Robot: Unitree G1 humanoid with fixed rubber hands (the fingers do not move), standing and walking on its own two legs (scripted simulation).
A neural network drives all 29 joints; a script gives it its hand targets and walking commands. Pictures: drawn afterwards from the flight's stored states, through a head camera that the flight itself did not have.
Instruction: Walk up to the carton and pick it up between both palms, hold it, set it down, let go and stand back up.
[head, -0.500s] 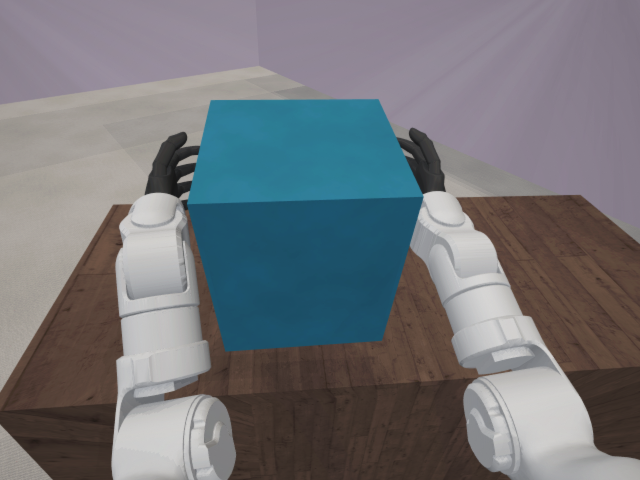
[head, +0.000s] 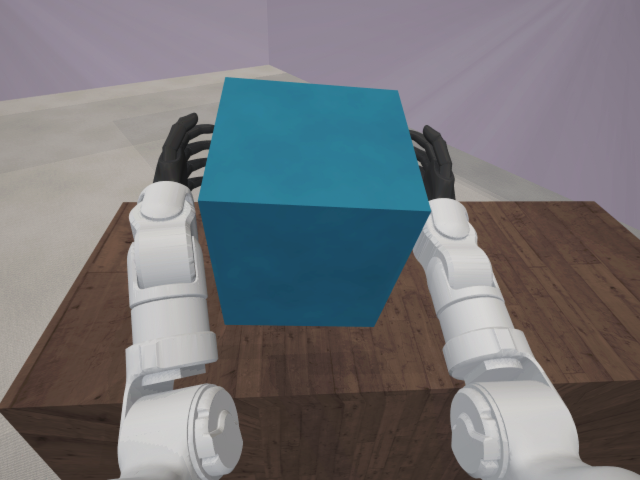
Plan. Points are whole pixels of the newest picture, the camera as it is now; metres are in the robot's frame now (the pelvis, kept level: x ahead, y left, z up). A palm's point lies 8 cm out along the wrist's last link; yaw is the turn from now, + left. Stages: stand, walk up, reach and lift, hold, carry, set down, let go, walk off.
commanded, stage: set down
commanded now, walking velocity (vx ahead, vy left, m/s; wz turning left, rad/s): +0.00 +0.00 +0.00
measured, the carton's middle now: (306, 213) +0.40 +0.01 +0.19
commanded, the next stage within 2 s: none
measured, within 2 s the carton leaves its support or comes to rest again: neither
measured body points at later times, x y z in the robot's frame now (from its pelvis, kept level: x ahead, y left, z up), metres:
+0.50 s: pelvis +0.01 +0.01 +0.00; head -0.01 +0.05 +0.45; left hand +0.41 +0.15 +0.19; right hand +0.39 -0.16 +0.19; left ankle +0.02 +0.12 -0.75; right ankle +0.01 -0.12 -0.75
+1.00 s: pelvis +0.02 +0.01 +0.00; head +0.01 +0.05 +0.45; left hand +0.44 +0.14 +0.15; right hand +0.41 -0.16 +0.15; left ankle +0.02 +0.12 -0.75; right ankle +0.01 -0.12 -0.75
